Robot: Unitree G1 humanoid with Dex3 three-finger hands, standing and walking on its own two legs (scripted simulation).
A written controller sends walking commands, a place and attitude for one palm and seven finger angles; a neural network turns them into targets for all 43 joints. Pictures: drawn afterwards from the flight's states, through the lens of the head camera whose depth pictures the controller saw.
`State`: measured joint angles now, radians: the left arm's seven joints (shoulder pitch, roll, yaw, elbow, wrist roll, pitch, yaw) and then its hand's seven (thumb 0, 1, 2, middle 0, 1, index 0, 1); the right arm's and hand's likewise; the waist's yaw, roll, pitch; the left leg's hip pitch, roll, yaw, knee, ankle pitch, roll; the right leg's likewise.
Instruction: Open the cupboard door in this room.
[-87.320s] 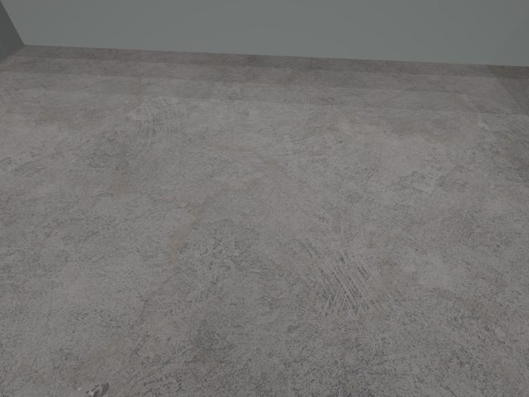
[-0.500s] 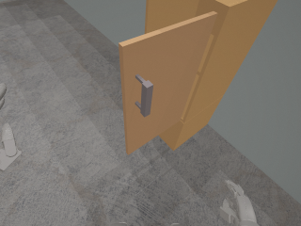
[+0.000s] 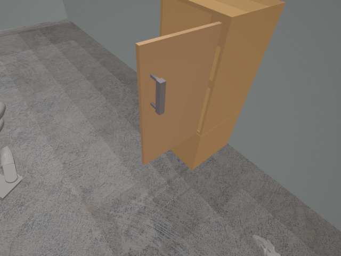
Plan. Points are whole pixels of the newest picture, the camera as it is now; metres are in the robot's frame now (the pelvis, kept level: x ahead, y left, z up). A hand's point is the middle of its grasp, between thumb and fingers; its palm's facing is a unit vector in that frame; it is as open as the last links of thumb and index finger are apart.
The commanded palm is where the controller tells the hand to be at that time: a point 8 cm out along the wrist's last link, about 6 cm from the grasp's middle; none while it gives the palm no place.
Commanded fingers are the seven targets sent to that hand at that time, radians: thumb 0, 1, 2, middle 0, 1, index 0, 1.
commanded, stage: stop stepping back and stand still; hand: left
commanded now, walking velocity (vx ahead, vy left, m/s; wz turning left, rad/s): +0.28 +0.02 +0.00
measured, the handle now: (156, 94) +0.60 +0.11 +0.05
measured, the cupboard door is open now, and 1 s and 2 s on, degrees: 89 89 89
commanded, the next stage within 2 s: let the arm hang, fingers relaxed in 0.48 s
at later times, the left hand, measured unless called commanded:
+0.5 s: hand (15, 207) +0.14 +0.25 +0.17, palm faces +0.48 -0.75 -0.46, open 7.4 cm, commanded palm +0.09 +0.29 +0.18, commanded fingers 0.00 0.90 0.90 -0.20 -0.30 -0.20 -0.30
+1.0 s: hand out of the picture -0.09 +0.20 -0.17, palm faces +0.14 -0.97 -0.21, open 7.0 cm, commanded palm none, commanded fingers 0.00 0.90 0.90 -0.20 -0.30 -0.20 -0.30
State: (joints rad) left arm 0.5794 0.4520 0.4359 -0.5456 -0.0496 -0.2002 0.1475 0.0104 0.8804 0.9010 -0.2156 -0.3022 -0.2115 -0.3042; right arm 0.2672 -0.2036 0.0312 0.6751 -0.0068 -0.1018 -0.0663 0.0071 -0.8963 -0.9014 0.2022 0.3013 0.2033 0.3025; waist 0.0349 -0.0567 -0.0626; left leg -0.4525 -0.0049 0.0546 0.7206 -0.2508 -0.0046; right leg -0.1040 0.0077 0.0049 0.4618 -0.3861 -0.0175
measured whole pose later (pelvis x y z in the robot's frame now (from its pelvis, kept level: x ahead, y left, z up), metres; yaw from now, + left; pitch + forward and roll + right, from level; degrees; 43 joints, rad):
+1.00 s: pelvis -0.06 +0.01 +0.00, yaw +6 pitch -1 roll +0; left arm 0.29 0.19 0.01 1.06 0.01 0.03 0.02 -0.01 0.99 0.90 -0.21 -0.30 -0.20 -0.30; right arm 0.21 -0.18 0.01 1.05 -0.03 0.04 -0.02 0.00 -0.93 -0.90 0.20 0.30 0.20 0.30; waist 0.03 0.00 0.09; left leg -0.24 0.02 -0.01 0.48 -0.21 -0.01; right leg -0.19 0.00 -0.09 0.46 -0.25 -0.03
